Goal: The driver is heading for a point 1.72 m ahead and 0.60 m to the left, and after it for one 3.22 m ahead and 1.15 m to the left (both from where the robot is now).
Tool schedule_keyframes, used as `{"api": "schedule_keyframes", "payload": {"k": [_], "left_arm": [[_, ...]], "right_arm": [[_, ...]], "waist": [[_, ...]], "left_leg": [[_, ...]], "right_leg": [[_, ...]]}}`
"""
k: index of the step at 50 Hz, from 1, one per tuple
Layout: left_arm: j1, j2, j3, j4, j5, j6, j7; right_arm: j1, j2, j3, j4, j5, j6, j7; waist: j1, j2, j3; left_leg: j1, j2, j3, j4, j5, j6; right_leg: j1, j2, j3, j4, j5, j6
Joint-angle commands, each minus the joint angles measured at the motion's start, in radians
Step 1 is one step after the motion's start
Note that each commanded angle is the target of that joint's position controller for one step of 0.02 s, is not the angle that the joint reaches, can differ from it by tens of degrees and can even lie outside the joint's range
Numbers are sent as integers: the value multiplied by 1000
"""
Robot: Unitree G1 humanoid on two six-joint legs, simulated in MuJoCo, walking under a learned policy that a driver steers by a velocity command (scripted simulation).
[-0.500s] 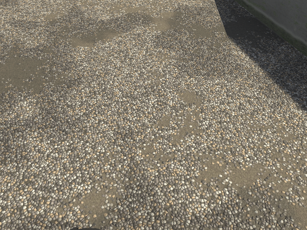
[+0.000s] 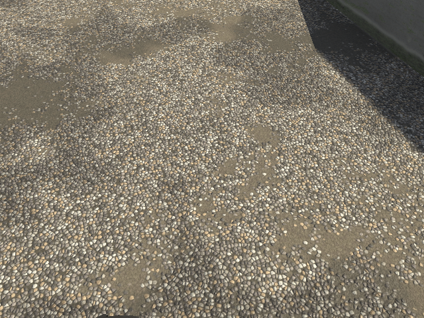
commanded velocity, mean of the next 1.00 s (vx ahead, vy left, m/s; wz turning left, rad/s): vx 0.15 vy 0.00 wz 0.00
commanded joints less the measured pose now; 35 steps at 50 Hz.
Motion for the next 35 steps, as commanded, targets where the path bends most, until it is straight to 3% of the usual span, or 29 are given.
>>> {"api": "schedule_keyframes", "payload": {"k": [1,2,3,5,6,7,8,12,17,23,35], "left_arm": [[-105,61,19,-102,11,-22,-8],[-47,64,19,-78,3,-21,5],[-83,69,19,-87,-3,-17,7],[-81,71,18,-86,-6,-12,9],[-112,66,16,-102,-4,-16,-3],[-72,56,15,-86,9,-19,-7],[-54,53,14,-73,13,-22,-9],[-62,45,8,-43,8,-23,-7],[-17,74,22,12,1,-29,-9],[-1,76,33,45,-9,-32,-9],[23,103,51,72,-8,-22,-4]], "right_arm": [[-93,-82,-24,-101,-4,-10,-3],[-38,-67,-22,-79,0,-19,-3],[-53,-52,-15,-85,1,-20,0],[-44,-49,-13,-76,-1,-23,2],[-96,-65,-14,-101,-3,-14,0],[-75,-67,-15,-91,-7,-11,-1],[-66,-58,-11,-87,-8,-11,-1],[-70,-44,-4,-73,-7,-12,0],[-29,-72,-19,-33,0,-11,5],[-24,-74,-28,-16,9,-9,8],[-13,-98,-38,-17,9,-1,6]], "waist": [[14,22,-59],[-3,6,-126],[-10,-13,-61],[-9,-19,-28],[8,8,23],[18,19,-34],[19,15,-50],[12,8,-33],[6,6,-43],[4,7,-60],[8,9,-48]], "left_leg": [[62,72,-100,-73,394,38],[96,46,-66,-73,199,35],[65,35,-57,-77,163,31],[55,30,-60,-91,109,33],[23,53,-90,-98,295,30],[42,70,-105,-105,330,36],[47,72,-107,-116,332,34],[73,76,-115,-218,300,12],[153,92,-132,-314,362,17],[181,103,-133,-361,384,18],[161,107,-129,-379,409,20]], "right_leg": [[-54,-81,65,-84,396,-6],[-18,-80,92,-129,226,-7],[-51,-85,108,-150,193,-9],[-65,-99,137,-186,130,-17],[-83,-93,95,-132,312,-13],[-42,-94,92,-133,322,-12],[-20,-97,98,-150,321,-11],[20,-129,136,-257,346,-4],[93,-145,146,-355,391,-7],[137,-155,140,-395,415,-13],[145,-161,130,-395,424,-18]]}}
